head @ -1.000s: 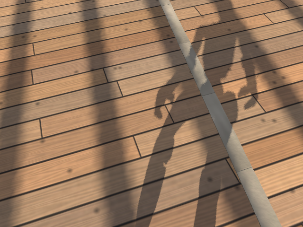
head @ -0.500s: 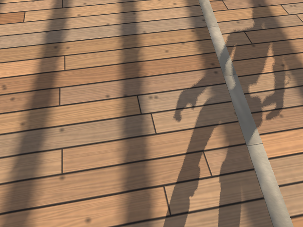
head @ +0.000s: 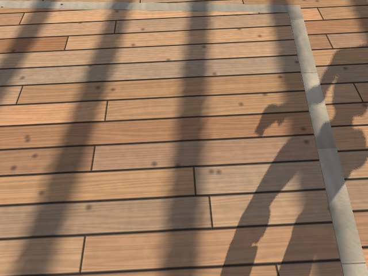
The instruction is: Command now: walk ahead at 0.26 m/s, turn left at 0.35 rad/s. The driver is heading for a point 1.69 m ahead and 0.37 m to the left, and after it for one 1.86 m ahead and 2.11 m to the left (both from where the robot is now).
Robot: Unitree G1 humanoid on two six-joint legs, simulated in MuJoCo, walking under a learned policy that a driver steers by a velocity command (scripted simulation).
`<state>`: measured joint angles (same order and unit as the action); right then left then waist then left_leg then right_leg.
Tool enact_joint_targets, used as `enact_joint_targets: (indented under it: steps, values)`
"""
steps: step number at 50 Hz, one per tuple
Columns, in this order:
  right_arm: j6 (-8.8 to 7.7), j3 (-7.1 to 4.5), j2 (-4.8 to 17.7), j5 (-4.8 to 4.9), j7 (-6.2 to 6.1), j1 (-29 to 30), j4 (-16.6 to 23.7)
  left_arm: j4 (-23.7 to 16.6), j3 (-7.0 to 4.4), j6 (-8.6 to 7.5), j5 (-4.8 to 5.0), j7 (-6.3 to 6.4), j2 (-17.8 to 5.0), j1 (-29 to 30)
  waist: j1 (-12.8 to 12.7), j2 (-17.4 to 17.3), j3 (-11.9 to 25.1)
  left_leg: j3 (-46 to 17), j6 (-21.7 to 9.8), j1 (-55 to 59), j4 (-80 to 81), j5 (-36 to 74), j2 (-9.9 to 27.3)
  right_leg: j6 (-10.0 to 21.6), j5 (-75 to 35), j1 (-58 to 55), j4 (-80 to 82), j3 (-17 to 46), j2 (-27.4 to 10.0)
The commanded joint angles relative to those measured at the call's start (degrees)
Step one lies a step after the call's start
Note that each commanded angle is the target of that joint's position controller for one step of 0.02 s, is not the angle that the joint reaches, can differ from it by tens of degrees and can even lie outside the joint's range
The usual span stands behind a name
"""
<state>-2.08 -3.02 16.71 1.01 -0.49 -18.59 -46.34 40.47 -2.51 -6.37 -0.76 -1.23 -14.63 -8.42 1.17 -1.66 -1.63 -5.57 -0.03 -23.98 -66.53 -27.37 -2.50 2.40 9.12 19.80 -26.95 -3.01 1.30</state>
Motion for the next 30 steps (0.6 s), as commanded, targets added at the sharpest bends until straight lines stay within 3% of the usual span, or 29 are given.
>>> enact_joint_targets:
  steps: [1, 4, 9, 13, 16, 17, 18, 19, 20, 21, 22, 23, 24, 26, 30]
  values:
    - [1.23, -2.00, 4.7, 0.12, -0.47, -1.9, 4.3, -1.6, -1.58, -0.12, -0.30, 0.11, -6.0, -1.2, 0.2, 7.5, 4.9, 0.1, 2.2, -8.0, 0.8, 4.3, 5.1, 10.1, -37.0, -10.2, 9.6, 10.5, -16.1]
    - [2.51, -1.82, 3.2, -0.16, -0.72, -0.5, 6.3, -0.8, -2.49, 0.54, -0.27, 1.18, -8.4, 0.6, 0.9, 8.2, 5.1, 1.6, 3.5, -8.8, 7.2, 11.0, 6.0, 10.9, -38.8, -9.1, 12.0, 5.0, -16.4]
    - [2.28, -1.79, 2.5, -0.41, 0.77, 5.7, 9.5, 0.5, -2.82, 2.88, 0.39, 2.90, -9.3, 0.7, -1.4, 6.9, 5.7, 4.5, 2.7, -5.5, 20.3, 22.9, 6.7, 9.4, -31.2, -11.5, 12.2, -2.0, -15.4]
    - [2.66, -2.47, 3.4, -0.49, 2.11, 9.8, 12.9, 1.7, -3.54, 4.48, 1.34, 2.77, -11.0, -0.6, -2.7, 6.8, 4.2, 6.3, 0.8, -6.0, 26.3, 18.0, 6.0, 8.9, -27.5, -15.8, 8.4, -2.0, -17.8]
    - [2.87, -3.18, 4.1, -0.32, 2.68, 8.5, 14.2, 1.7, -3.93, 5.20, 2.55, 2.90, -11.5, 0.3, -1.1, 7.2, 4.2, 8.4, -1.9, -2.4, 33.8, 16.1, 4.1, 6.5, -29.0, -17.4, 1.1, -2.3, -18.3]
    - [2.67, -3.85, 5.2, -0.44, 2.40, 5.4, 13.6, 2.0, -3.87, 5.25, 2.72, 2.97, -11.0, -0.1, 0.5, 5.8, 5.8, 9.0, -3.5, 4.0, 39.5, 22.0, 2.2, 4.2, -29.9, -15.7, -5.3, -4.4, -16.0]
    - [2.51, -5.57, 10.3, -0.70, 1.33, 0.9, 13.2, 2.2, -3.61, 4.87, 1.64, 2.80, -9.8, -2.9, 1.8, -1.2, 9.7, 1.5, -6.8, 15.7, 42.0, 43.9, 6.0, -0.2, -21.6, -8.9, -16.8, -7.0, -11.2]
    - [2.59, -6.67, 16.8, -1.74, -0.01, -0.7, 14.3, -0.5, -2.08, 4.21, -1.27, 2.20, -5.9, -3.0, 0.1, -16.3, 12.9, -19.0, -17.6, 30.4, 39.0, 72.1, 20.9, -5.3, 20.9, 11.5, -36.1, -8.1, -2.3]
    - [2.07, -5.57, 14.2, -2.12, 0.25, -1.3, 15.0, -0.8, -1.82, 3.82, -0.84, 1.49, -6.9, -1.7, 2.3, -12.7, 22.0, -27.5, -25.3, 33.3, 41.0, 66.8, 26.0, -6.0, 32.5, 16.3, -46.6, 4.7, 0.6]
    - [1.68, -4.97, 11.9, -1.63, 0.63, 1.1, 15.3, -1.1, -2.49, 4.08, 1.01, 1.17, -9.2, 1.1, 2.8, -6.8, 18.9, -22.2, -22.9, 30.4, 41.9, 60.8, 23.0, -5.5, 29.3, 18.5, -48.8, 7.6, -1.4]
    - [1.56, -4.53, 10.2, -0.71, 0.51, 4.2, 15.1, -1.1, -2.48, 4.48, 1.24, 1.49, -8.9, 2.0, 1.3, -3.5, 14.6, -17.5, -18.8, 26.4, 42.3, 52.9, 19.3, -5.0, 25.0, 19.6, -45.9, 7.6, -2.8]
    - [1.93, -4.13, 9.0, -0.06, 0.28, 6.7, 15.5, -0.8, -2.60, 5.01, 0.62, 2.12, -8.8, 2.6, 0.3, -0.8, 11.4, -15.4, -16.2, 21.9, 43.6, 46.6, 17.1, -5.2, 21.7, 19.2, -41.9, 7.5, -3.6]
    - [2.40, -3.92, 8.8, 0.02, -0.09, 8.8, 15.9, -1.0, -2.80, 5.57, 0.38, 2.51, -9.2, 2.6, -1.1, -1.9, 9.8, -13.8, -15.0, 16.9, 44.9, 43.0, 15.3, -5.5, 19.3, 16.0, -38.1, 7.2, -3.8]
    - [3.08, -4.24, 9.7, -1.04, -0.47, 10.1, 16.4, -0.7, -2.46, 6.08, 0.53, 2.52, -7.7, 1.1, -2.4, -4.3, 9.4, -12.6, -14.7, 12.5, 46.0, 42.0, 13.2, -6.3, 16.8, 11.4, -32.5, 5.8, -1.8]
    - [3.38, -4.21, 9.5, -1.11, -1.20, 10.2, 16.0, 0.3, -1.70, 6.48, 0.76, 2.52, -6.2, -0.1, -1.4, -5.7, 11.7, -11.1, -13.9, 10.2, 45.5, 36.1, 12.5, -7.0, 12.5, 4.6, -22.6, 5.3, -1.9]
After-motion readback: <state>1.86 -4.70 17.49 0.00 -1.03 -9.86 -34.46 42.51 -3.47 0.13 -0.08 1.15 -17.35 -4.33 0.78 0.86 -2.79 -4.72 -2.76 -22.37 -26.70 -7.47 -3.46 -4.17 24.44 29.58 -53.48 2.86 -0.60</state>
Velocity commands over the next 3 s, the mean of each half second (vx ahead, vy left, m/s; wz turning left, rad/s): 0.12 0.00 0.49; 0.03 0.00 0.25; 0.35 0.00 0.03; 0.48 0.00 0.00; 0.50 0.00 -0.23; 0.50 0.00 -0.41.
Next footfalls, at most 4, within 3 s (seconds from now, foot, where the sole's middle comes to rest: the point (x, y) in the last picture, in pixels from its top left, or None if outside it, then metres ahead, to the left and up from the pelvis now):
0.36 left None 0.15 0.14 -0.77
0.76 right None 0.23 -0.09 -0.77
1.56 right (192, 259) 0.52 0.01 -0.77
2.10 left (107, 209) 0.73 0.34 -0.77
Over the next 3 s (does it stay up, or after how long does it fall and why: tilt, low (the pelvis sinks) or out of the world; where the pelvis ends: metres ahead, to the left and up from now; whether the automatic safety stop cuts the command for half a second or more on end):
stays up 1.10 0.25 0.01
